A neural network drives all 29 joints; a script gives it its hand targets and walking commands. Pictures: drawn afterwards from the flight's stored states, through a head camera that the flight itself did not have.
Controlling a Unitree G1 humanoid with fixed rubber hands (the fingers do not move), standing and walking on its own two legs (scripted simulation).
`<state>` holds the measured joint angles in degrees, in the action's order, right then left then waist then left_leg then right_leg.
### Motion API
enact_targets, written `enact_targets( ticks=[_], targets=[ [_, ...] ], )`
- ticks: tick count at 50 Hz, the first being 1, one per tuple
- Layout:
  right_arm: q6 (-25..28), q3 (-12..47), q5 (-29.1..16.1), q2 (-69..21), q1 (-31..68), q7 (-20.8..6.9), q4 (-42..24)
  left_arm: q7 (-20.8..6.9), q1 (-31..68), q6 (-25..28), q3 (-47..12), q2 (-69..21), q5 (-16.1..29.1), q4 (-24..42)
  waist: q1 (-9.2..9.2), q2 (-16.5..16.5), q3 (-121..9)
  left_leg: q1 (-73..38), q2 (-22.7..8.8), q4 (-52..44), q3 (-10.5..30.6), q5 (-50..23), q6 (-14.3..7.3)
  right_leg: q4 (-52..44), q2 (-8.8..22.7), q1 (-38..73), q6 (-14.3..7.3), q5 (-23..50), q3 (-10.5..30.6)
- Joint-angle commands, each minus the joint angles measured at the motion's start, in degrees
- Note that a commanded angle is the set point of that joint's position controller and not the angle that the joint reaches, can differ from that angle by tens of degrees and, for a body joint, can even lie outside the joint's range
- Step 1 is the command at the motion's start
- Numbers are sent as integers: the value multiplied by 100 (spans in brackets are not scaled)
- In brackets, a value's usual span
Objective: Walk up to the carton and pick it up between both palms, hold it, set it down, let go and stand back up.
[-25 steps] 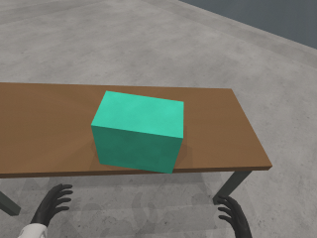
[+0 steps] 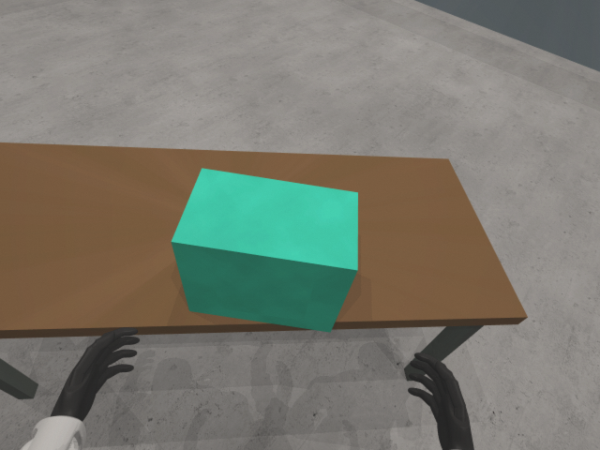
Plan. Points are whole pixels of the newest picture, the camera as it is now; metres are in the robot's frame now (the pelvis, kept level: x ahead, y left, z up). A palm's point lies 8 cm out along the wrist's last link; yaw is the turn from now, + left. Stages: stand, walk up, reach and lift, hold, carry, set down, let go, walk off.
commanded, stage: reach and lift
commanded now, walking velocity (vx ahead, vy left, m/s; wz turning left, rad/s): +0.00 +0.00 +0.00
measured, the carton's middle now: (269, 254) +0.46 +0.03 -0.10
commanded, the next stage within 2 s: none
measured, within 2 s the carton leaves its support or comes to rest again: neither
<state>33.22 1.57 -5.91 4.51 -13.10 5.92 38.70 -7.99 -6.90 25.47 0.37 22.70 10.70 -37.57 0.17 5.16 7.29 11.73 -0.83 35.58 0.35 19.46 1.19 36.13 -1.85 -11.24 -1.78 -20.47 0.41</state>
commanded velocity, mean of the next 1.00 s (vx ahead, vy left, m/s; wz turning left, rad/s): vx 0.00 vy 0.00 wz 0.00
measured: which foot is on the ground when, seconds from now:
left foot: down 0.00-1.00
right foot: down 0.00-1.00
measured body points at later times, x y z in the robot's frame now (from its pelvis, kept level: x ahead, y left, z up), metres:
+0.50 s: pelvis +0.00 +0.00 +0.00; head +0.04 +0.03 +0.45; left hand +0.28 +0.27 -0.01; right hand +0.25 -0.19 -0.03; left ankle +0.00 +0.13 -0.73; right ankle -0.01 -0.10 -0.73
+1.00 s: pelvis -0.01 +0.00 +0.00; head +0.01 +0.03 +0.45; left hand +0.34 +0.27 +0.04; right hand +0.31 -0.17 +0.03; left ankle +0.00 +0.13 -0.73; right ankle -0.01 -0.10 -0.73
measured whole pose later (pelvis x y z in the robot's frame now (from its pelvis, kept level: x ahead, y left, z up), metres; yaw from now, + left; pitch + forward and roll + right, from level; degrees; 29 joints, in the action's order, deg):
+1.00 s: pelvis -0.01 +0.00 +0.00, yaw +0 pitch -2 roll +0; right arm 10.6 1.6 -8.2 4.5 15.2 10.1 36.8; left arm -7.0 22.9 12.4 -2.6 26.5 16.5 -46.2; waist 0.1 4.0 4.7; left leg 15.1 -0.8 35.8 0.4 18.3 1.1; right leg 36.1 -1.8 -14.5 -1.6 -19.2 0.4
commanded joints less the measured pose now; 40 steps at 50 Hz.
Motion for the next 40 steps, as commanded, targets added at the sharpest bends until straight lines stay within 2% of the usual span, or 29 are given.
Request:
enact_targets(
  ticks=[1, 4, 5, 6, 7, 8, 9, 11, 12, 13, 14, 16, 17, 18, 20, 24, 25, 26, 27, 29, 30, 32, 33, 34, 35, 37, 38, 39, 40],
  targets=[
    [224, 307, -841, 481, 1058, 84, -1045, 51, 1118, 241, 140, 1090, 766, 1030, 138, -1183, -1272, -210, 153, -420, -80, -1456, -14, -897, 441, -211, 172, 1595, 410],
    [115, 245, -855, 601, 1258, 98, -1447, 67, 1254, 221, 76, 1238, 968, 1062, 96, -1001, -1448, -178, 177, -431, -108, -1417, -72, -907, 431, -168, 191, 1699, 448],
    [51, 359, -876, 549, 1438, 100, -1469, 97, 1551, 198, 117, 1264, 923, 1083, 160, -1076, -1475, -39, 158, -442, -123, -1198, -61, -900, 448, -218, 204, 1393, 472],
    [-21, 290, -783, 491, 1414, 100, -1539, 120, 1617, 199, 52, 1280, 1026, 1111, 103, -1081, -1301, 56, 142, -470, -132, -1078, -85, -909, 460, -279, 190, 1350, 478],
    [-66, 262, -766, 487, 1598, 124, -1675, 133, 1707, 184, -39, 1302, 1146, 1046, 65, -887, -1294, 154, 114, -473, -109, -941, -104, -932, 483, -285, 191, 1227, 540],
    [-154, 244, -736, 460, 1567, 141, -1602, 124, 1836, 178, 5, 1387, 1143, 1023, 54, -985, -1291, 248, 138, -489, -136, -767, -106, -938, 525, -298, 216, 1087, 625],
    [-257, 179, -731, 597, 1959, 138, -1721, 142, 2291, 131, 15, 1634, 1238, 899, 60, -802, -1457, 520, 132, -489, -115, -648, -177, -894, 523, -214, 233, 895, 662],
    [-392, 67, -702, 536, 2015, 154, -1798, 197, 2355, 119, -74, 1551, 1345, 1113, -28, -879, -1564, 489, 82, -587, -91, -635, -168, -895, 474, -181, 193, 861, 599],
    [-514, 26, -743, 528, 2279, 147, -1842, 215, 2544, 67, -118, 1662, 1406, 969, 3, -858, -1538, 557, 101, -597, -104, -473, -165, -912, 483, -193, 188, 682, 601],
    [-549, -73, -753, 630, 2273, 144, -1863, 248, 2526, 63, -142, 1530, 1471, 1162, -64, -919, -1717, 531, 71, -624, -76, -593, -137, -856, 446, -160, 189, 870, 547],
    [-618, -16, -792, 576, 2297, 166, -1961, 248, 2528, 6, -127, 1548, 1495, 1059, -6, -922, -1806, 589, 87, -634, -92, -653, -156, -828, 456, -18, 226, 948, 573],
    [-704, 80, -756, 574, 2211, 213, -1996, 219, 2366, -60, -101, 1571, 1468, 989, -39, -770, -1849, 527, 138, -629, -86, -856, -209, -826, 510, 74, 296, 1621, 646],
    [-777, 29, -782, 599, 2382, 231, -1845, 219, 2627, -97, -76, 1586, 1413, 1017, -57, -916, -1960, 463, 128, -659, -84, -874, -171, -842, 486, 113, 295, 1569, 595],
    [-812, -10, -786, 640, 2429, 255, -1859, 216, 2609, -145, -65, 1644, 1392, 1031, -80, -863, -2104, 481, 118, -675, -46, -1008, -175, -762, 500, 184, 296, 1911, 599],
    [-821, 31, -898, 661, 2387, 283, -1735, 166, 2472, -213, -60, 1500, 1346, 1027, -90, -856, -2425, 208, 128, -616, -15, -1685, -121, -728, 448, 443, 330, 2862, 459],
    [-883, 16, -955, 888, 2857, 358, -1544, 123, 2904, -399, 167, 1582, 1172, 1141, -115, -1041, -2898, 114, 191, -519, 57, -2261, 21, -626, 436, 670, 372, 3651, 397],
    [-898, -4, -999, 875, 2696, 388, -1597, 87, 2810, -479, 162, 1605, 1177, 1146, -204, -998, -2965, 52, 212, -494, 46, -2508, 18, -620, 375, 781, 356, 3845, 336],
    [-903, 11, -1011, 926, 2912, 406, -1568, 91, 3023, -524, 209, 1660, 1107, 1142, -169, -1013, -3002, 108, 220, -530, 32, -2412, 24, -607, 408, 803, 412, 3909, 369],
    [-908, -20, -1050, 959, 2907, 423, -1514, 86, 3003, -580, 221, 1600, 1119, 1271, -160, -1017, -3011, 81, 193, -522, 70, -2699, 68, -552, 394, 823, 429, 4326, 308],
    [-962, -9, -1007, 990, 3108, 477, -1609, 58, 3185, -670, 310, 1642, 1083, 1210, -206, -975, -3071, 81, 213, -570, 76, -2473, 31, -587, 447, 853, 484, 4453, 358],
    [-990, 71, -1076, 951, 3191, 490, -1761, 51, 3217, -739, 410, 1688, 1063, 1243, -158, -886, -3164, 103, 199, -574, 92, -2505, -11, -568, 484, 944, 517, 4685, 410],
    [-1167, -11, -962, 971, 3632, 478, -1548, 81, 3781, -756, 315, 1652, 1096, 1175, -219, -937, -2882, 319, 167, -605, 105, -2207, -19, -573, 445, 842, 471, 4131, 366],
    [-1222, -22, -1009, 1028, 3621, 472, -1577, 96, 3720, -805, 298, 1597, 1054, 1149, -178, -985, -2903, 254, 162, -649, 92, -2294, -15, -581, 424, 818, 431, 4114, 364],
    [-1317, -138, -916, 1015, 4080, 462, -1449, 95, 4298, -813, 196, 1617, 1167, 960, -259, -986, -2829, 479, 170, -631, 39, -2015, -32, -649, 448, 674, 438, 3644, 393],
    [-1331, -137, -991, 1047, 3756, 458, -1504, 127, 3919, -835, 198, 1577, 1137, 1182, -271, -1107, -2755, 183, 150, -648, 45, -2222, 10, -678, 421, 656, 426, 3737, 321],
    [-1479, -265, -912, 1130, 4046, 447, -1501, 143, 4394, -866, 256, 1752, 1148, 943, -260, -1041, -2745, 358, 140, -670, 42, -1939, -63, -740, 438, 549, 419, 3270, 332],
    [-1552, -337, -920, 1162, 4417, 414, -1380, 166, 4775, -893, 192, 1750, 1187, 787, -338, -1146, -2800, 392, 156, -646, 38, -1814, -72, -748, 422, 411, 375, 3022, 331],
    [-1623, -379, -863, 1132, 4361, 428, -1286, 146, 4714, -926, 205, 1706, 1241, 673, -407, -991, -2759, 370, 143, -693, 43, -1784, -97, -780, 395, 383, 386, 3051, 254],
    [-1711, -402, -831, 1180, 4540, 421, -1249, 143, 4833, -974, 208, 1729, 1245, 358, -371, -847, -2656, 487, 119, -734, 50, -1428, -148, -788, 434, 416, 397, 2770, 319]
  ],
)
